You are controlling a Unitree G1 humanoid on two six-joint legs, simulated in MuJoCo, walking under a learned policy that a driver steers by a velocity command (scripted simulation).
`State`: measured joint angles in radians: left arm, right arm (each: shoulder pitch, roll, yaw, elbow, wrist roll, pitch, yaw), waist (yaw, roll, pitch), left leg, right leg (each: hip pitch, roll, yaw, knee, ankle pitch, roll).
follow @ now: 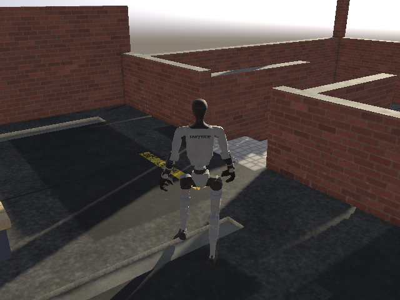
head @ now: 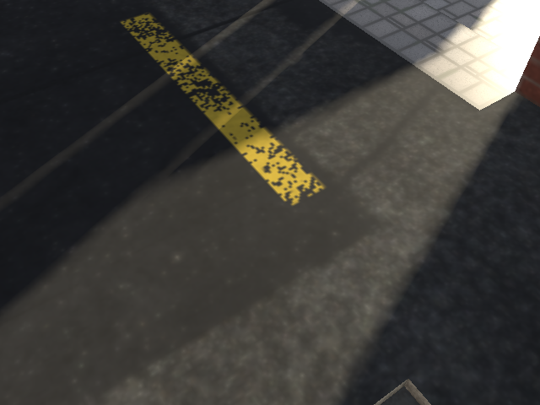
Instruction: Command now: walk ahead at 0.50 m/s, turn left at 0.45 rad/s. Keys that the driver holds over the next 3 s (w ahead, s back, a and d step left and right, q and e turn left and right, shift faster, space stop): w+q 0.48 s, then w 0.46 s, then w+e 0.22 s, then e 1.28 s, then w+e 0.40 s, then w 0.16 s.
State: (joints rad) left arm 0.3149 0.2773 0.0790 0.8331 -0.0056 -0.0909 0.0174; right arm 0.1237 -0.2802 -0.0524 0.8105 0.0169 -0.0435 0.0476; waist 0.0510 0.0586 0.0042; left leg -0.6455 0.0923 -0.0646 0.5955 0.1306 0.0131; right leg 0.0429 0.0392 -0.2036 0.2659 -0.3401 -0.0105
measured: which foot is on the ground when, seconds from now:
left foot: up 0.00-0.06, down 0.08-0.52, up 0.54-0.98, down 1.00-1.00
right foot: down 0.00-0.16, up 0.18-0.50, down 0.52-1.00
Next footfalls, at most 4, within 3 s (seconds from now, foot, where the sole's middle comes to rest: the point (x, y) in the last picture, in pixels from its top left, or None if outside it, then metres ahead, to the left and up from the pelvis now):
0.08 left None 0.25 0.15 -0.77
0.52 right None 0.47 -0.04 -0.77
1.00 left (172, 350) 0.61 0.32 -0.77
1.48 right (235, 255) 0.91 0.19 -0.77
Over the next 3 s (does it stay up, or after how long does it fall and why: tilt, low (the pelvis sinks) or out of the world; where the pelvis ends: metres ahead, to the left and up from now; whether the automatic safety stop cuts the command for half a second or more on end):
stays up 0.91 0.22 0.01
